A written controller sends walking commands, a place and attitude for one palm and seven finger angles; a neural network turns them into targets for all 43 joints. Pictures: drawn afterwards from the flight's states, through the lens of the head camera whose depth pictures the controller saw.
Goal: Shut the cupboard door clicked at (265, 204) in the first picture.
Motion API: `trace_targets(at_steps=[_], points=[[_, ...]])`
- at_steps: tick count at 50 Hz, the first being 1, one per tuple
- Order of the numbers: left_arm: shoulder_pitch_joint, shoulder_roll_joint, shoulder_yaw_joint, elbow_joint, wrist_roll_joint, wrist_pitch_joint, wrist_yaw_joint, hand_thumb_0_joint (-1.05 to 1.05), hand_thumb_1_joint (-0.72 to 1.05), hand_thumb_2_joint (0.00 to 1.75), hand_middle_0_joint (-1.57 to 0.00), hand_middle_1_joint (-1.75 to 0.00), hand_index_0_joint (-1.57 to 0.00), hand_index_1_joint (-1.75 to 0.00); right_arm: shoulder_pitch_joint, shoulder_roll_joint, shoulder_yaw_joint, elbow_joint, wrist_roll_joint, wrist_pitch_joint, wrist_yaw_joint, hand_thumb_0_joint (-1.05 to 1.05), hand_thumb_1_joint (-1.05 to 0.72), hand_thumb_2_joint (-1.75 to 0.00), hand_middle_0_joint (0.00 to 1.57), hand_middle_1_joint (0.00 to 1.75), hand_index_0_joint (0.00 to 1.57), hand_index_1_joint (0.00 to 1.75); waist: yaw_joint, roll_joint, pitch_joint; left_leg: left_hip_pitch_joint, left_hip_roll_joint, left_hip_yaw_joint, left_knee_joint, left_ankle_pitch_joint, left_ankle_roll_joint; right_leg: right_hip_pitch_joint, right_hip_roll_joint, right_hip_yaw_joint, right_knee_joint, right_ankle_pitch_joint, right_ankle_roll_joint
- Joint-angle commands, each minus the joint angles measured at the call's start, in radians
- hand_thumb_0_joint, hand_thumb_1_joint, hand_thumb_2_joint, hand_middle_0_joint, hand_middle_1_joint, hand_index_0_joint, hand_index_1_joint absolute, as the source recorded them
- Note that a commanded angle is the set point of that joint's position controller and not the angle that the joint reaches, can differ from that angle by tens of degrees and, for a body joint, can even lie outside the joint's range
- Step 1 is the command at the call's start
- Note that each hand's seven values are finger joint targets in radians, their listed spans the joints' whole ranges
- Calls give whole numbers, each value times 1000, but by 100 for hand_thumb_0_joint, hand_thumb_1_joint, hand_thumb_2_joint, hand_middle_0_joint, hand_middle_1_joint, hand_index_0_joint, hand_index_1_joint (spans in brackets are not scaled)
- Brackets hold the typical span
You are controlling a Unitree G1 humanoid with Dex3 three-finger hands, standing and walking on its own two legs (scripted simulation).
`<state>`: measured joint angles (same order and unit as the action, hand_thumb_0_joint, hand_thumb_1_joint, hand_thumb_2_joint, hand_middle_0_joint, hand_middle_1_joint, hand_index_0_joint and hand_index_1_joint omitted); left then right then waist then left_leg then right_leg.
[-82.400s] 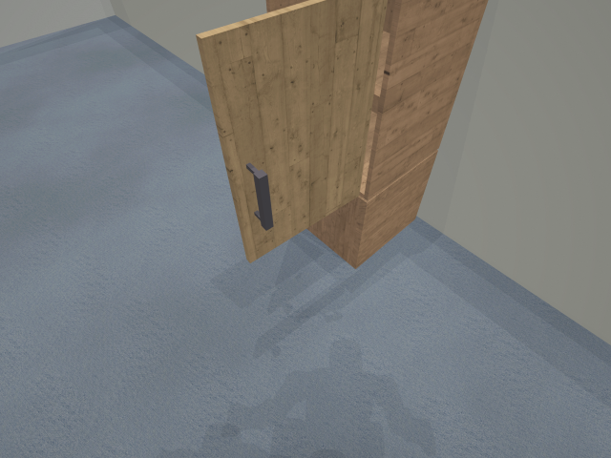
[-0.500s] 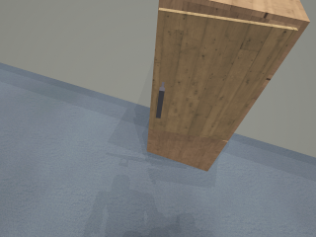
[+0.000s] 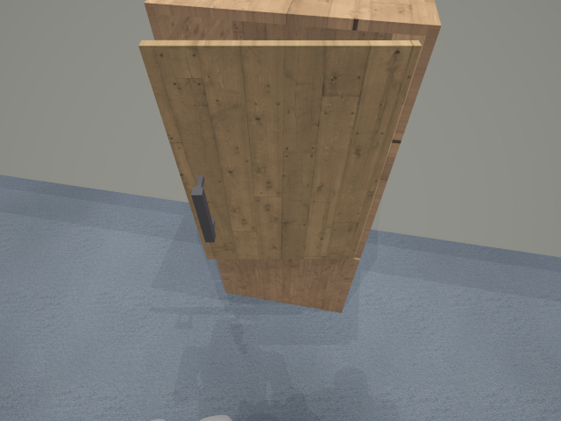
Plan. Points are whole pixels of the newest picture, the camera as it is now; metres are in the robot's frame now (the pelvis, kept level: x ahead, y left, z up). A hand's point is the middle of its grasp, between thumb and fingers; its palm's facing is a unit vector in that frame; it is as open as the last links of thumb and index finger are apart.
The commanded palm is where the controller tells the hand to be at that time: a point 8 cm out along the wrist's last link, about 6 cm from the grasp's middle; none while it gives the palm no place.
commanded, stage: take the last steps up to it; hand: left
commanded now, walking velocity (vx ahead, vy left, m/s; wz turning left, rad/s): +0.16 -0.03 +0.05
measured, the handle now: (205, 210) +0.54 +0.17 -0.10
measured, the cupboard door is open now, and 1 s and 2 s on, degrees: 11 11 11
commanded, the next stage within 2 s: come to a stop and stand still in 0.06 s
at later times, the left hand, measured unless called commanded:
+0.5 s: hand out of the picture +0.07 +0.14 -0.18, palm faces +0.04 -0.98 -0.18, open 7.4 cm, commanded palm none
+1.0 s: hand out of the picture +0.07 +0.17 -0.18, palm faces -0.06 -0.98 -0.20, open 7.3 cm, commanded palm none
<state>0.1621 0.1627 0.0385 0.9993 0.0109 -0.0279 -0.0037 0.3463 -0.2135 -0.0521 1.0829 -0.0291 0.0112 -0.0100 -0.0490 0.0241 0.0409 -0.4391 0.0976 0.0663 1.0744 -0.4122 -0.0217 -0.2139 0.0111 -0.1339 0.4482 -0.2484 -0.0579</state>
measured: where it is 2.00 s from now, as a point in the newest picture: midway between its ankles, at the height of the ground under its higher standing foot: outside the picture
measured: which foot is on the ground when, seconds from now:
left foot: up 0.00-0.20, down 0.22-1.00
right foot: down 0.00-1.00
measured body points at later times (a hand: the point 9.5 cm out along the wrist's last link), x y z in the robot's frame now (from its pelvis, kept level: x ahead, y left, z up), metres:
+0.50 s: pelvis +0.08 -0.02 +0.00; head +0.12 -0.02 +0.44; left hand +0.07 +0.20 -0.16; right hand +0.17 -0.24 -0.16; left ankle +0.11 +0.08 -0.74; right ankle +0.00 -0.09 -0.74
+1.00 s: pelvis +0.04 +0.00 -0.01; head +0.07 +0.00 +0.44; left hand +0.07 +0.22 -0.17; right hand +0.05 -0.23 -0.16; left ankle +0.09 +0.10 -0.74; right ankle +0.00 -0.09 -0.74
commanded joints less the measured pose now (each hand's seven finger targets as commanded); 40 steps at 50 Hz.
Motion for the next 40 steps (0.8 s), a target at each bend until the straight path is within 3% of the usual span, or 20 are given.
trace_targets(at_steps=[1,6,8,9,10,11,12,13,14,15,17,21,25,29,31,33,35,36,38,40], points=[[98,104,12,10,6,-31,17,0,90,90,-20,-30,-20,-30,32,6,5,-51,-3,-18,5,0,-90,-90,20,30,20,30,10,-97,-8,-54,10,-2,-94,90,-8,54,-251,154,-233,365,-138],[139,116,17,47,11,-36,22,0,90,90,-20,-30,-20,-30,-54,20,13,-85,2,-33,6,0,-90,-90,20,30,20,30,37,-77,-16,-24,-9,12,-358,82,2,158,-281,192,-191,442,-167],[149,111,13,61,5,-31,23,0,90,90,-20,-30,-20,-30,-55,19,19,-76,3,-40,2,0,-90,-90,20,30,20,30,34,-92,-17,66,-31,26,-468,150,8,149,-250,177,-144,454,-139],[138,98,9,70,-1,-29,26,0,90,90,-20,-30,-20,-30,-28,17,24,-58,4,-44,-4,0,-90,-90,20,30,20,30,18,-79,-28,149,-38,17,-558,244,9,130,-226,159,-85,491,-109],[152,76,3,75,-1,-25,29,0,90,90,-20,-30,-20,-30,4,2,24,-38,5,-53,-7,0,-90,-90,20,30,20,30,11,-24,-49,271,-27,-17,-615,511,21,74,-178,128,3,517,-56],[187,53,-6,74,-9,-21,36,0,90,90,-20,-30,-20,-30,33,-38,28,-35,3,-62,-18,0,-90,-90,20,30,20,30,17,41,-106,390,58,-101,-595,835,70,26,-129,101,64,454,0],[202,26,-18,74,-14,-14,46,0,90,90,-20,-30,-20,-30,31,-70,28,-31,10,-57,-32,0,-90,-90,20,30,20,30,26,95,-111,430,151,-162,-560,1055,129,-10,-98,98,39,252,37],[216,19,-22,81,-6,-1,54,0,90,90,-20,-30,-20,-30,-7,-75,30,-33,16,-45,-40,0,-90,-90,20,30,20,30,40,84,-69,378,176,-153,-573,1041,149,15,-88,105,-14,108,49],[230,32,-23,96,-3,11,55,0,90,90,-20,-30,-20,-30,-63,-64,38,-37,24,-40,-48,0,-90,-90,20,30,20,30,57,124,-61,364,149,-146,-594,1016,142,35,-102,109,-58,133,53],[227,51,-22,100,0,18,57,0,90,90,-20,-30,-20,-30,-91,-57,40,-42,30,-33,-52,0,-90,-90,20,30,20,30,54,136,-27,363,120,-127,-584,1046,125,32,-113,125,-68,243,52],[216,80,-13,89,-3,28,60,0,90,90,-20,-30,-20,-30,-88,-62,31,-49,33,-17,-55,0,-90,-90,20,30,20,30,44,87,-31,383,102,-116,-584,1027,105,27,-126,137,-45,348,43],[207,103,4,50,3,38,65,0,90,90,-20,-30,-20,-30,-74,-104,-3,-70,26,10,-54,0,-90,-90,20,30,20,30,29,-18,-125,422,111,-100,-532,991,105,23,-132,135,30,472,34],[201,93,11,11,12,48,61,0,90,90,-20,-30,-20,-30,-110,-94,-11,-94,21,19,-45,0,-90,-90,20,30,20,30,49,-89,-134,320,83,-98,-541,692,95,60,-147,177,10,407,1],[197,124,16,4,11,43,62,0,90,90,-20,-30,-20,-30,-137,-40,5,-97,16,22,-35,0,-90,-90,20,30,20,30,62,-142,-104,184,-23,-26,-475,368,39,147,-248,245,-8,675,-44],[186,121,10,7,10,40,61,0,90,90,-20,-30,-20,-30,-141,-20,13,-89,18,26,-30,0,-90,-90,20,30,20,30,61,-158,-60,137,-42,-31,-454,155,25,144,-276,244,-24,714,-73],[144,128,4,4,7,40,56,0,90,90,-20,-30,-20,-30,-135,-20,17,-72,20,31,-27,0,-90,-90,20,30,20,30,47,-117,-4,174,-28,-54,-472,174,20,63,-268,239,-58,540,-96],[115,121,0,4,3,40,54,0,90,90,-20,-30,-20,-30,-105,-19,22,-47,19,28,-26,0,-90,-90,20,30,20,30,34,-85,60,236,-1,-79,-548,334,31,-21,-219,211,-85,336,-58],[120,114,-3,8,-2,43,53,0,90,90,-20,-30,-20,-30,-93,-28,26,-33,17,22,-27,0,-90,-90,20,30,20,30,39,-28,78,248,19,-106,-596,400,46,-26,-184,200,-86,249,-32],[136,107,-9,26,-6,48,51,0,90,90,-20,-30,-20,-30,-95,-46,33,-21,15,11,-28,0,-90,-90,20,30,20,30,60,32,110,180,51,-174,-692,365,73,31,-126,182,-103,74,2],[159,98,-12,51,-3,47,49,0,90,90,-20,-30,-20,-30,-94,-44,38,-10,18,2,-28,0,-90,-90,20,30,20,30,72,36,113,152,52,-184,-733,314,78,83,-121,182,-131,17,6]])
